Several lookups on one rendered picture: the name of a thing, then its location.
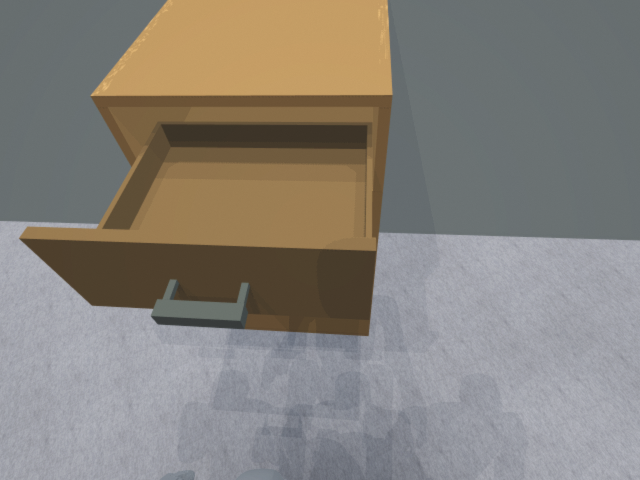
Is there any handle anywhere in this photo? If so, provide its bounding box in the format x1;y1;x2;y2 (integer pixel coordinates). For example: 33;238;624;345
151;279;250;329

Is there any drawer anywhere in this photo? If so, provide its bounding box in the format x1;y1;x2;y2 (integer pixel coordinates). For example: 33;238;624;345
19;121;376;320

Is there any cabinet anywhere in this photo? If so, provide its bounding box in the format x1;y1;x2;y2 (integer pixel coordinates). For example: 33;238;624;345
91;0;392;336

